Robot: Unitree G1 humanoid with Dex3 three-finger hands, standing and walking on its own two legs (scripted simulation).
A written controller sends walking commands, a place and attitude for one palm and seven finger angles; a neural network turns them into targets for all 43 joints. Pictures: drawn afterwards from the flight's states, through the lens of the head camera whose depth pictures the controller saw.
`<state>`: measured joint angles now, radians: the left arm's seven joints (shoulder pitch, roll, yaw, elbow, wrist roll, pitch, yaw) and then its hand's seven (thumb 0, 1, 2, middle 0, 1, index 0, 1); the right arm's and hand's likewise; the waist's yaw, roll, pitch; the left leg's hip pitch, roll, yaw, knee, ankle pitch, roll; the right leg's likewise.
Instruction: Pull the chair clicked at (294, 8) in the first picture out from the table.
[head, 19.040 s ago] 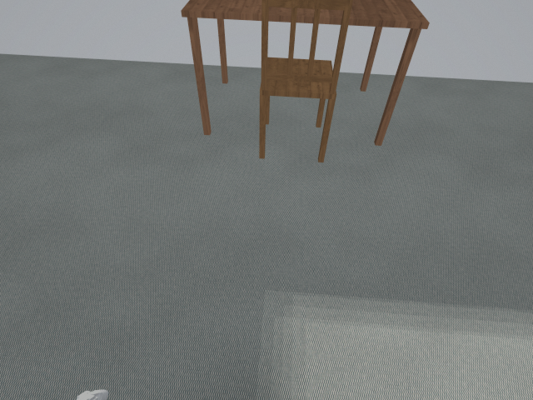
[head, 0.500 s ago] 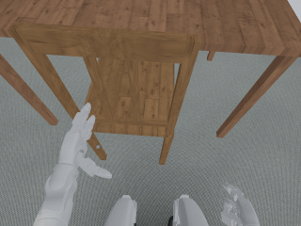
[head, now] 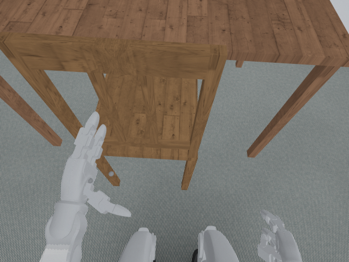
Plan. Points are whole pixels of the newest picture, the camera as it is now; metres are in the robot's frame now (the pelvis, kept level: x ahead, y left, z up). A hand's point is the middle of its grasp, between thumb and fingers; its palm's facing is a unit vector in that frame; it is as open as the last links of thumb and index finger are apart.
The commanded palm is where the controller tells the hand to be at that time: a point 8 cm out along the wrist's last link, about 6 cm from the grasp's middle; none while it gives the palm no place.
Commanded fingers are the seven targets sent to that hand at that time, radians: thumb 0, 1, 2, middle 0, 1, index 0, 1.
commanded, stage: aim the fingers beside a spindle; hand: left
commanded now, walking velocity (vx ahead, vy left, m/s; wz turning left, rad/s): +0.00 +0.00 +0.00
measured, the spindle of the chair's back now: (111, 112) +0.46 +0.17 +0.01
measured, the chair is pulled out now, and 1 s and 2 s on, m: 0.00 0.00 0.00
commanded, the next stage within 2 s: push the fingers through the gap in 1.12 s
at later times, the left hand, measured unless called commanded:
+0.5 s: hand (103, 174) +0.30 +0.17 +0.00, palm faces -0.04 -1.00 -0.01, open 17.0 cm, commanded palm +0.27 +0.21 +0.01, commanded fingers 0.00 -0.50 0.30 -0.06 -0.08 -0.06 -0.08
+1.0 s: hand (110, 178) +0.28 +0.14 +0.04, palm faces -0.10 -0.99 -0.01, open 16.9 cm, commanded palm +0.28 +0.22 +0.03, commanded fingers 0.00 -0.50 0.30 -0.06 -0.08 -0.06 -0.08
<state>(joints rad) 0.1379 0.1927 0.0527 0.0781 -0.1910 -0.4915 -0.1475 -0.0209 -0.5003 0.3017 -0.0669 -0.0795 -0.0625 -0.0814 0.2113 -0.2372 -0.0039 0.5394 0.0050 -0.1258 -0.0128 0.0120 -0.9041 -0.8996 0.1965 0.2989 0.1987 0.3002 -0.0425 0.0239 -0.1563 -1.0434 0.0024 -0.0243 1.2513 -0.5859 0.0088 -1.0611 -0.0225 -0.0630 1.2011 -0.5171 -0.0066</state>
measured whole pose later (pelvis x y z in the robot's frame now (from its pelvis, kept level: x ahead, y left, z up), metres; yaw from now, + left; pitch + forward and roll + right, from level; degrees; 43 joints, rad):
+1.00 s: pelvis +0.00 +0.01 +0.00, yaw +0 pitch +22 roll -2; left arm 0.16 0.19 0.04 0.06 -0.19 -0.47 -0.14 -0.02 -0.50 0.30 -0.07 -0.08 -0.06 -0.08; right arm 0.22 -0.23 0.00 0.53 0.01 -0.12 -0.01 0.01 -0.90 -0.90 0.20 0.30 0.20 0.30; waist -0.05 0.03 -0.16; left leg -1.05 0.00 -0.02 1.26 -0.58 0.02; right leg -1.06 -0.02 -0.06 1.20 -0.51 0.00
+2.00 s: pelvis -0.01 +0.01 -0.01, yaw +0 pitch +23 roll -2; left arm -0.26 0.21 0.14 0.47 -0.16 -0.47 -0.11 -0.02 -0.50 0.30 -0.05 -0.07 -0.04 -0.07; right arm 0.22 -0.25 0.01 0.59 0.00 -0.07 0.00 0.01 -0.90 -0.90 0.20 0.30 0.20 0.30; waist -0.07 0.04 -0.16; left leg -1.10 0.00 -0.02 1.28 -0.58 0.02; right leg -1.12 -0.03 -0.05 1.22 -0.50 0.01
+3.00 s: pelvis -0.01 +0.01 -0.01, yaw -1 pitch +24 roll -2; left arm -0.49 0.25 0.22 0.78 -0.14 -0.51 -0.14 -0.02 -0.50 0.30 -0.07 -0.10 -0.07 -0.10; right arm 0.24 -0.25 0.01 0.60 -0.01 0.00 0.02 0.01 -0.90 -0.90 0.20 0.30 0.20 0.30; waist -0.10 0.03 -0.16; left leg -1.13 0.00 -0.01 1.27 -0.57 0.03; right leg -1.15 -0.02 -0.04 1.21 -0.49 0.01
